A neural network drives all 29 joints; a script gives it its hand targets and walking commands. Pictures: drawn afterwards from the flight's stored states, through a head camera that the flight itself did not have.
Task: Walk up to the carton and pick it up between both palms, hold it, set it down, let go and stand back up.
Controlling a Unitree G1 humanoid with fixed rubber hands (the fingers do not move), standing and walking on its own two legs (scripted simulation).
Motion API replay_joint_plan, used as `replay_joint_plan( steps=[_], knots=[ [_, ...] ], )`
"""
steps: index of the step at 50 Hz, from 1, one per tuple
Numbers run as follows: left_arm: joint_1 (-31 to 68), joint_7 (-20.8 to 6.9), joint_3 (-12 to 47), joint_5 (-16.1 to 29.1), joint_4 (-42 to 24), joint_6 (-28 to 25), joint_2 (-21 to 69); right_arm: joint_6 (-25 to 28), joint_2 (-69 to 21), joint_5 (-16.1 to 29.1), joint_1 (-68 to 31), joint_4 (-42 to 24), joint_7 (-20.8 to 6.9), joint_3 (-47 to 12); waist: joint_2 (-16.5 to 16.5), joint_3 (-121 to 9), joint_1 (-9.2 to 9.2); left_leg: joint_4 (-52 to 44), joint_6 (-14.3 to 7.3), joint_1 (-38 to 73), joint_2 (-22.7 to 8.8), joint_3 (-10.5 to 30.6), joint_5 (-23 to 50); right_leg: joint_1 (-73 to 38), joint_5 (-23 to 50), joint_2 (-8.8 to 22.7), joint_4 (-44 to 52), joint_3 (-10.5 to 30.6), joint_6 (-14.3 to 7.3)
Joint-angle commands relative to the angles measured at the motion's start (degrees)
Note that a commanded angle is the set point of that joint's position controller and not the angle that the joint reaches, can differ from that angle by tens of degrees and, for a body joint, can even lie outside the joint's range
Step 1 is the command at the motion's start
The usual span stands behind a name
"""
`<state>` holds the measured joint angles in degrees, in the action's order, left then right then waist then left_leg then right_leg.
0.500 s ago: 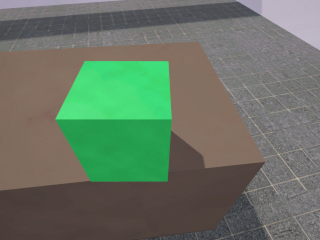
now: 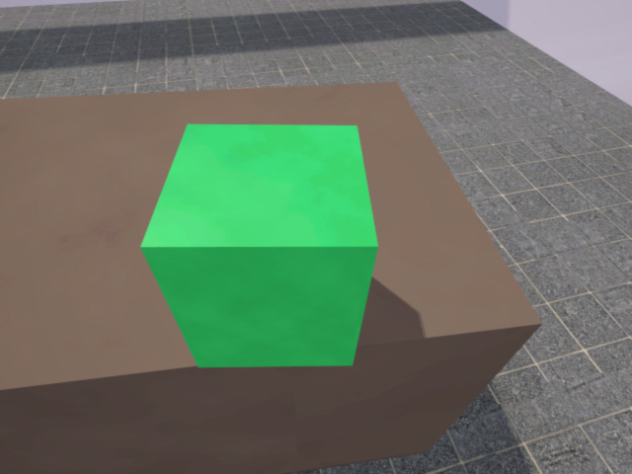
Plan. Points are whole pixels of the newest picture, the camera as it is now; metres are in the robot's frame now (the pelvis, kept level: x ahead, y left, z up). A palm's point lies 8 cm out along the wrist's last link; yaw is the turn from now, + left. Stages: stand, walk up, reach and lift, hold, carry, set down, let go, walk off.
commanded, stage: stand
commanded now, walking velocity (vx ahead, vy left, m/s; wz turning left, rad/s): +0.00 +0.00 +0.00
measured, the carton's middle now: (274, 251) +0.38 +0.06 +0.09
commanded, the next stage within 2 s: reach and lift in 0.68 s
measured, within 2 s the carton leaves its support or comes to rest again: neither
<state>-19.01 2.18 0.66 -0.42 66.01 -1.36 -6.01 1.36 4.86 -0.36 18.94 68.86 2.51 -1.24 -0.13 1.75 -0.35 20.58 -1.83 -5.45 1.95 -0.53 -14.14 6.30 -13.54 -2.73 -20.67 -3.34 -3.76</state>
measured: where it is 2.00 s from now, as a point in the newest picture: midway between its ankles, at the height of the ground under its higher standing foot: outside the picture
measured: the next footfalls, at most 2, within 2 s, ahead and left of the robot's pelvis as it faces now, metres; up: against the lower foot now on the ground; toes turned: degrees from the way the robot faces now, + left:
none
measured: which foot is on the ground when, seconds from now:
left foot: down 0.00-1.00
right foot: down 0.00-1.00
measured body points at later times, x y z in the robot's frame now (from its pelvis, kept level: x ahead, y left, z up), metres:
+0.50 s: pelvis -0.01 +0.01 +0.00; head +0.00 +0.01 +0.45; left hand -0.05 +0.20 -0.16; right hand -0.04 -0.18 -0.17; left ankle -0.03 +0.10 -0.75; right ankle -0.02 -0.08 -0.75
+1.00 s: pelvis -0.04 +0.00 -0.03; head +0.01 +0.03 +0.42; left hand +0.20 +0.22 -0.14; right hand +0.16 -0.17 -0.15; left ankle -0.03 +0.10 -0.74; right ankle -0.02 -0.08 -0.75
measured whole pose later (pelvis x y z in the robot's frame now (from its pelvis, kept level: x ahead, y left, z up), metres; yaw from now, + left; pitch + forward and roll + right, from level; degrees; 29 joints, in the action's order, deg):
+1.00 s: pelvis -0.04 +0.00 -0.03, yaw +3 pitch +13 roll -2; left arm 13.3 -1.5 1.9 8.1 39.7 38.1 -14.4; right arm -29.2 6.2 13.0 -9.1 45.9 2.8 -2.2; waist 1.4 -7.5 2.6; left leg 42.2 -1.3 -35.9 0.1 0.3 -18.6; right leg 34.0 -14.4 -2.5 -37.9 -6.2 -3.5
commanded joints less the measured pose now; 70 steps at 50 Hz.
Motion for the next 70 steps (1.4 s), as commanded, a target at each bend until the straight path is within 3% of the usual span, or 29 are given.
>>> replay_joint_plan(
  steps=[1,34,35,36,37,38,39,40,41,42,43,44,45,46,49,50,51,52,53,54,55,58,60,62,66,70],
  knots=[
    [-5.9,0.3,-0.5,0.0,0.4,0.0,-3.8,0.3,3.9,0.0,5.4,-0.1,0.2,0.5,-0.9,4.2,-0.33,-3.0,-1.3,-3.4,-7.6,6.2,12.6,1.1,9.9,8.2,2.5,6.8,-0.4],
    [-6.7,0.5,-0.4,-0.1,2.0,-0.1,-2.5,0.1,3.6,0.0,6.1,-0.9,0.1,0.8,0.2,4.8,0.00,-3.5,-2.0,-3.9,-6.7,6.4,8.9,2.7,7.1,8.5,2.7,6.9,0.2],
    [66.8,-0.4,-0.1,5.2,-38.1,9.1,-15.0,-2.8,11.9,4.0,-62.8,-40.2,-1.8,9.8,14.2,-2.9,5.85,5.9,0.2,-29.3,-6.6,1.2,-1.4,24.5,-3.1,4.1,-8.0,8.2,2.4],
    [52.8,3.5,1.4,4.2,-30.2,14.3,-10.9,-9.1,6.3,-2.9,-46.1,-27.2,-2.9,13.1,7.5,3.5,6.39,12.5,1.1,-29.9,-3.6,-1.7,-14.8,26.0,-20.5,5.0,-14.1,5.0,1.6],
    [45.8,4.4,2.0,5.7,-30.2,20.9,-14.5,-14.5,8.2,-2.7,-41.9,-28.4,-3.9,13.6,10.5,-3.5,4.22,11.1,1.1,-26.3,-2.4,-3.2,-18.0,18.1,-23.8,3.0,-14.7,1.6,2.0],
    [39.5,6.2,2.2,8.0,-31.3,27.7,-14.2,-19.6,8.1,-2.0,-36.9,-30.3,-5.0,12.3,6.5,-10.0,0.72,13.7,-0.1,-25.1,-2.1,-3.9,-18.4,14.6,-24.2,3.8,-15.5,1.3,1.2],
    [41.2,7.2,2.4,11.6,-34.1,32.9,-8.4,-21.9,3.4,0.2,-38.8,-32.8,-5.5,8.6,3.8,-14.0,-0.09,14.8,-1.3,-25.7,-4.0,-1.4,-13.4,15.4,-13.9,6.2,-17.2,3.7,0.7],
    [37.3,7.0,1.3,15.7,-38.7,37.4,-9.2,-24.9,1.7,3.0,-35.3,-36.6,-5.6,6.1,1.0,-21.5,-1.94,15.6,-1.8,-24.8,-3.9,0.9,-8.5,12.7,-5.7,7.1,-18.2,6.9,0.3],
    [34.8,5.7,2.2,19.9,-40.9,41.0,-10.3,-28.5,-1.7,7.2,-31.4,-37.2,-5.8,3.0,-2.1,-27.6,-1.55,17.1,-1.6,-25.0,-3.9,2.4,-2.5,12.0,1.7,7.9,-19.0,8.6,-0.6],
    [30.8,4.3,3.9,22.4,-40.6,42.4,-10.7,-31.8,-3.4,10.8,-23.5,-35.3,-5.6,0.8,-5.8,-33.9,-0.42,18.6,0.2,-28.8,-2.9,2.6,1.1,10.3,5.3,7.5,-20.3,8.2,-1.6],
    [27.6,2.4,5.8,23.0,-36.3,42.6,-9.4,-34.0,-3.9,13.6,-17.8,-30.3,-5.1,-1.4,-7.5,-37.4,1.31,21.5,2.1,-34.3,-2.9,2.8,10.9,9.8,17.2,6.5,-23.1,6.8,-2.3],
    [24.1,0.0,5.4,19.5,-28.8,42.2,-9.0,-35.4,-3.6,14.6,-13.7,-23.5,-4.1,-2.8,-9.5,-36.1,2.60,23.8,4.4,-33.8,-2.7,2.7,19.3,10.5,25.4,5.2,-24.0,5.8,-1.9],
    [22.0,-2.6,3.5,14.2,-22.1,41.8,-8.7,-36.2,-3.0,15.3,-11.4,-18.0,-2.5,-3.3,-10.0,-33.5,3.43,22.7,6.5,-29.7,-2.5,2.7,24.2,12.4,27.2,3.9,-21.1,4.4,-0.6],
    [20.3,-4.6,2.6,9.8,-21.0,41.8,-8.7,-35.8,-1.1,15.6,-10.0,-17.0,-0.6,-3.5,-10.5,-31.2,2.69,19.4,7.5,-25.0,-2.5,2.8,27.8,11.3,28.1,2.8,-16.7,4.2,-0.3],
    [15.5,-6.7,-0.5,-0.1,-28.5,43.9,-8.6,-29.1,5.3,12.7,-14.1,-18.7,4.9,-1.3,-6.9,-18.9,0.74,8.3,5.7,-7.3,-3.0,4.2,31.8,9.1,26.5,-1.1,-5.7,6.4,-0.2],
    [15.3,-6.9,-4.1,-4.2,-34.1,44.4,-8.4,-27.4,6.7,11.5,-15.5,-19.5,6.3,-0.7,-9.2,-15.9,-1.62,3.2,5.0,-4.1,-2.7,4.3,27.4,8.2,18.7,-1.4,-1.3,7.4,-0.8],
    [14.5,-6.2,-5.2,-5.4,-38.4,45.3,-9.5,-25.7,8.0,9.4,-17.1,-21.7,6.8,-0.2,-6.6,-12.2,-2.68,3.1,3.6,-5.3,-2.8,4.3,30.2,8.8,19.5,-1.6,-0.5,7.2,-1.1],
    [14.7,-5.0,-6.9,-5.6,-40.2,45.6,-9.6,-24.9,9.5,7.4,-19.4,-24.8,6.7,-0.2,-3.9,-11.5,-3.20,2.3,3.1,-5.7,-2.7,4.5,34.5,7.8,20.4,-2.1,0.6,6.7,-0.5],
    [14.9,-3.9,-8.1,-5.3,-41.7,44.6,-9.3,-24.7,10.2,5.8,-19.8,-29.5,6.4,0.0,-0.9,-12.0,-3.04,1.0,3.2,-5.1,-2.9,4.3,35.7,7.2,18.4,-2.5,2.4,6.4,0.0],
    [15.3,-3.1,-8.5,-5.2,-43.5,43.2,-9.8,-24.6,10.2,4.1,-19.5,-34.6,6.0,0.7,1.3,-12.1,-4.03,0.4,3.1,-6.1,-2.8,3.6,36.0,4.8,17.3,-2.0,3.8,5.9,0.2],
    [16.7,-2.5,-8.4,-5.3,-45.5,41.2,-8.6,-24.7,10.0,2.3,-19.5,-40.8,5.5,2.2,3.1,-11.5,-4.63,-1.3,2.9,-7.5,-3.0,2.7,30.5,2.2,13.4,-1.2,4.8,5.8,0.3],
    [22.2,-0.9,-4.3,0.2,-51.5,34.3,-8.3,-22.5,7.9,0.9,-18.3,-55.1,4.4,4.4,7.4,-14.1,-1.95,-2.8,1.3,-8.9,-3.7,0.8,19.0,0.6,13.1,2.7,3.3,7.3,0.4],
    [28.3,-0.2,-2.2,4.4,-53.8,31.3,-8.9,-21.6,5.2,1.8,-21.4,-57.0,3.0,4.7,6.1,-17.5,-0.17,-2.8,0.4,-11.3,-3.6,-0.3,9.3,0.5,9.6,5.7,1.3,9.0,1.1],
    [33.4,0.4,-1.4,7.8,-55.5,31.2,-10.2,-23.3,1.9,3.6,-22.9,-56.8,1.4,2.9,3.7,-19.5,0.25,-2.1,-0.4,-15.5,-3.6,-1.4,2.7,1.9,3.6,7.2,-0.5,9.8,2.8],
    [32.5,0.8,-0.5,11.3,-56.4,33.6,-14.2,-29.0,-2.9,9.0,-18.8,-55.6,0.8,-2.3,0.1,-24.1,-0.57,-0.8,-0.5,-21.3,-3.1,-1.3,1.9,0.7,1.1,8.9,-1.4,11.0,4.6],
    [25.6,-2.3,-1.5,7.7,-47.0,35.0,-15.2,-31.3,-1.8,10.8,-13.6,-49.1,2.5,-3.1,-2.5,-16.0,-0.96,-3.4,0.8,-16.1,-2.8,-1.3,5.4,0.9,2.9,8.6,4.1,9.3,4.4]
  ],
)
